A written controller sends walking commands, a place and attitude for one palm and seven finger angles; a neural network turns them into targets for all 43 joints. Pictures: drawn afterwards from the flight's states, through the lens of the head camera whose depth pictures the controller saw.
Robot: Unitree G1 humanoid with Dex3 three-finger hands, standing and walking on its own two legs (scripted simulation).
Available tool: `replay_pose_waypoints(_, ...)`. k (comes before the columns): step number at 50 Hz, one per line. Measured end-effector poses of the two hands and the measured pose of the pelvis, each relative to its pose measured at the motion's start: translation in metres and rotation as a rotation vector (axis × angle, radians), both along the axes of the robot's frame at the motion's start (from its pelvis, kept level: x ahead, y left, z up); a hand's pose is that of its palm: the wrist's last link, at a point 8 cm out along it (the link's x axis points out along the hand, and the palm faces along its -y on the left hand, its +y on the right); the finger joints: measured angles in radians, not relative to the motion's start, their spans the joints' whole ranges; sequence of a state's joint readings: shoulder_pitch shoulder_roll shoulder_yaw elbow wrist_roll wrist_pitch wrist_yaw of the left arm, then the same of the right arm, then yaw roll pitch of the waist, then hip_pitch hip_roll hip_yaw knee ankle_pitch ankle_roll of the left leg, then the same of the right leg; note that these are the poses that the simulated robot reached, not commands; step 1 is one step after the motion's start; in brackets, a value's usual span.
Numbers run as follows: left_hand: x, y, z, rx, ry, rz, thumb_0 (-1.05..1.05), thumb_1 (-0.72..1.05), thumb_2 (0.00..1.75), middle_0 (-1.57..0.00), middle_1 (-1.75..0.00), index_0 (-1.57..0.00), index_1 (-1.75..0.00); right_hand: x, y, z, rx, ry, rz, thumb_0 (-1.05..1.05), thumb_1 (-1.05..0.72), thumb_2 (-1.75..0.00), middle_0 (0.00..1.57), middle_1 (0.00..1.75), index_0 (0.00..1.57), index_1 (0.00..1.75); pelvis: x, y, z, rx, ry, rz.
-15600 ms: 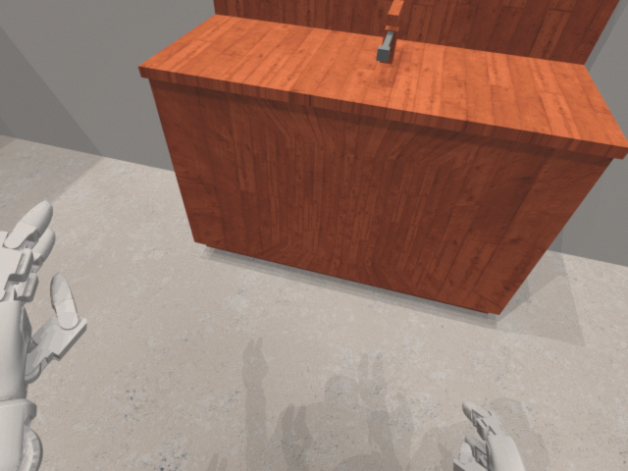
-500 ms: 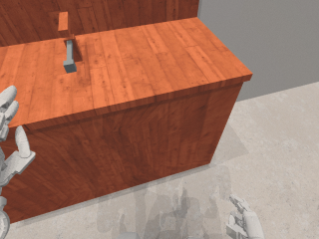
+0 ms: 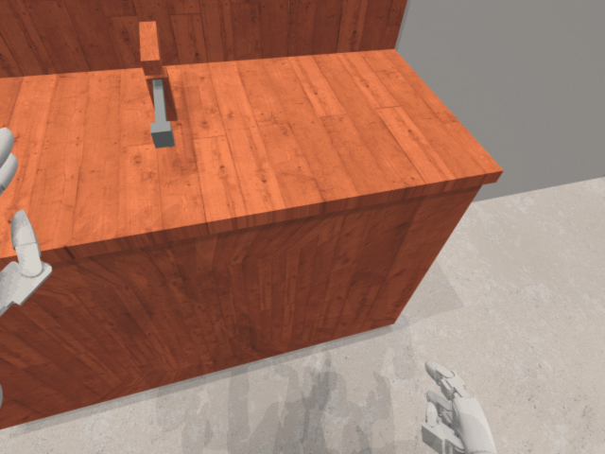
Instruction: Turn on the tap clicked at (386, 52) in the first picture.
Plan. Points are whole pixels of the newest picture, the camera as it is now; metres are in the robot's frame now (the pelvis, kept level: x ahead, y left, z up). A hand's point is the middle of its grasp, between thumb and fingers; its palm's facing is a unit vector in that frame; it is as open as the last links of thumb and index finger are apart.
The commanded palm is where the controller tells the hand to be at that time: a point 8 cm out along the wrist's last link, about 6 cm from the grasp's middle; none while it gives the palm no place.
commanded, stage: shuffle to correct the standing spot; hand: left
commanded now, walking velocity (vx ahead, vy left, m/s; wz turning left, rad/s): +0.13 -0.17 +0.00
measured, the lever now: (162, 134) +0.50 +0.27 +0.12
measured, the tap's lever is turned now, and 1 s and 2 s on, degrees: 0 0 0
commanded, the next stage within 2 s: come to a stop and stand still in 0.78 s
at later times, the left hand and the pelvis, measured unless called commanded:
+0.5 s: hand (165, 248) +0.27 +0.18 +0.17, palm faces +0.41 -0.85 -0.32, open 7.4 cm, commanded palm +0.22 +0.21 +0.18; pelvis +0.05 -0.07 +0.00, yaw -1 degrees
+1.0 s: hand (254, 183) +0.36 +0.10 +0.18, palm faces +0.34 -0.83 -0.45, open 7.4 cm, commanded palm +0.31 +0.14 +0.18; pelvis +0.13 -0.13 -0.01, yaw -3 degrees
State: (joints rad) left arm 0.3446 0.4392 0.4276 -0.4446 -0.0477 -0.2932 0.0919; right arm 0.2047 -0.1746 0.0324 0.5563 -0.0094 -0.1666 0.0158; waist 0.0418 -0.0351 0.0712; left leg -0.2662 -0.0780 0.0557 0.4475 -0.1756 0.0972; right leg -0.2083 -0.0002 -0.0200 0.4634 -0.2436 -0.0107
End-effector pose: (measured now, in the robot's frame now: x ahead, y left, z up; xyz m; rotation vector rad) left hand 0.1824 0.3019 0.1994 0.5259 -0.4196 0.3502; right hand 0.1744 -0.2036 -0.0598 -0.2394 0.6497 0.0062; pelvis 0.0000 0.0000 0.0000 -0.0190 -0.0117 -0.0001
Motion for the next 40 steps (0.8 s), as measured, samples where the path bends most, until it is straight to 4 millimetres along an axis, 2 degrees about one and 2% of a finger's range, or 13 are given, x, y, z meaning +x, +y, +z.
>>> replay_pose_waypoints(2,-0.002,-0.001,0.002,-0.02,-0.009,0.014,0.02,0.89,0.9,-0.21,-0.3,-0.21,-0.3,0.007,0.008,-0.001,0.016,0.0,0.023,0.01,-0.9,-0.9,0.2,0.3,0.2,0.3,0.002,0.001,0.001,0.003,0.005,0.002)
replay_pose_waypoints(5,-0.001,-0.007,-0.006,-0.075,0.021,0.025,0.02,0.9,0.9,-0.21,-0.3,-0.2,-0.3,0.014,0.014,-0.003,0.034,0.002,0.04,0.01,-0.9,-0.9,0.2,0.3,0.2,0.3,0.006,0.001,0.002,0.009,0.009,0.003)
replay_pose_waypoints(10,0.007,-0.023,-0.024,-0.138,0.116,0.034,0.02,0.9,0.9,-0.2,-0.3,-0.2,-0.3,0.021,0.009,-0.002,0.042,0.003,0.032,0.01,-0.9,-0.9,0.2,0.3,0.2,0.3,0.011,-0.009,0.004,0.02,-0.001,0.0)
replay_pose_waypoints(14,0.015,-0.038,-0.022,-0.117,0.137,0.028,0.02,0.89,0.9,-0.21,-0.3,-0.21,-0.3,0.024,-0.01,0.0,0.033,-0.004,0.014,0.01,-0.9,-0.9,0.21,0.3,0.2,0.3,0.014,-0.024,0.003,0.025,-0.015,-0.006)
replay_pose_waypoints(20,0.026,-0.065,-0.01,-0.077,0.089,0.015,0.02,0.89,0.9,-0.21,-0.3,-0.21,-0.3,0.028,-0.055,-0.004,0.004,0.004,-0.038,0.01,-0.9,-0.9,0.2,0.3,0.2,0.3,0.031,-0.049,-0.002,0.013,0.002,-0.02)
replay_pose_waypoints(24,0.042,-0.08,-0.018,-0.126,0.073,0.013,0.02,0.89,0.9,-0.21,-0.3,-0.21,-0.3,0.03,-0.087,-0.008,-0.028,0.05,-0.085,0.01,-0.9,-0.9,0.2,0.3,0.2,0.3,0.046,-0.064,-0.003,0.022,0.021,-0.027)
replay_pose_waypoints(28,0.064,-0.092,-0.028,-0.167,0.085,0.024,0.02,0.89,0.9,-0.21,-0.3,-0.21,-0.3,0.035,-0.11,-0.01,-0.068,0.097,-0.105,0.01,-0.9,-0.9,0.2,0.3,0.2,0.3,0.061,-0.075,-0.002,0.037,0.02,-0.02)
replay_pose_waypoints(33,0.087,-0.103,-0.022,-0.123,0.085,0.01,0.02,0.89,0.9,-0.21,-0.3,-0.21,-0.3,0.052,-0.122,-0.016,-0.078,0.126,-0.118,0.01,-0.9,-0.9,0.2,0.3,0.2,0.3,0.079,-0.082,-0.003,0.041,0.014,-0.02)
replay_pose_waypoints(37,0.102,-0.105,-0.011,-0.059,0.046,-0.009,0.02,0.89,0.9,-0.21,-0.3,-0.21,-0.3,0.075,-0.119,-0.023,-0.063,0.114,-0.119,0.01,-0.9,-0.9,0.2,0.3,0.2,0.3,0.098,-0.084,-0.01,0.041,-0.004,-0.034)
replay_pose_waypoints(40,0.119,-0.107,-0.011,-0.03,0.011,-0.033,0.02,0.89,0.9,-0.21,-0.3,-0.21,-0.3,0.096,-0.116,-0.03,-0.033,0.063,-0.14,0.01,-0.9,-0.9,0.2,0.3,0.2,0.3,0.107,-0.085,-0.021,0.047,-0.032,-0.081)
